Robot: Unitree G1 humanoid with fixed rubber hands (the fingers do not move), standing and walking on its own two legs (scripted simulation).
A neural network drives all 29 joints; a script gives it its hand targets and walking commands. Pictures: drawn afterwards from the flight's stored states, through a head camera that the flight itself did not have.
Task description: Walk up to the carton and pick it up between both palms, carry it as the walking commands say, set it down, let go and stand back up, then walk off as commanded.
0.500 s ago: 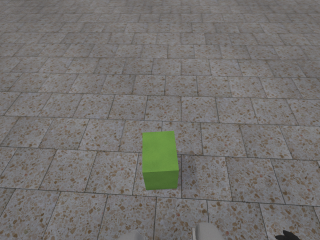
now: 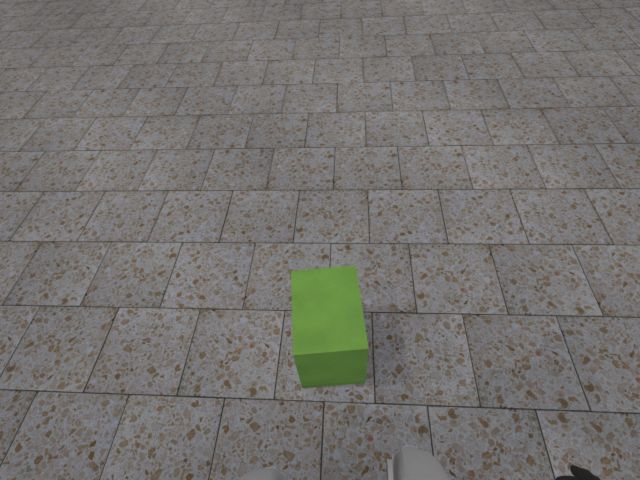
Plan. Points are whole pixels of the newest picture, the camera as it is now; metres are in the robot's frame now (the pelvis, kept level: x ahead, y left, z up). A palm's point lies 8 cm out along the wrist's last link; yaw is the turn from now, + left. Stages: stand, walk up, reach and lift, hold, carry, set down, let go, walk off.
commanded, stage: walk up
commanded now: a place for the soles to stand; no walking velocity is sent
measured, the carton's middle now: (328, 327) +0.61 +0.00 -0.59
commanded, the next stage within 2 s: none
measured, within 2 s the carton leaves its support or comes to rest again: neither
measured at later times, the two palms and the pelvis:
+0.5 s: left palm out of the picture +0.09 +0.33 -0.06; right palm out of the picture +0.08 -0.32 -0.09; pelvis +0.00 +0.00 +0.00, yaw +0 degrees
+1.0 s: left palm out of the picture +0.15 +0.26 -0.07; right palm out of the picture +0.07 -0.39 -0.09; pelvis +0.05 -0.06 +0.00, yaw +2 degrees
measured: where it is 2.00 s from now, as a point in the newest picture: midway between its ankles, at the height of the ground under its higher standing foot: outside the picture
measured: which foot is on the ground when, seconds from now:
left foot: down 0.00-0.96, up 0.98-1.00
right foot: down 0.00-0.66, up 0.68-0.92, down 0.94-1.00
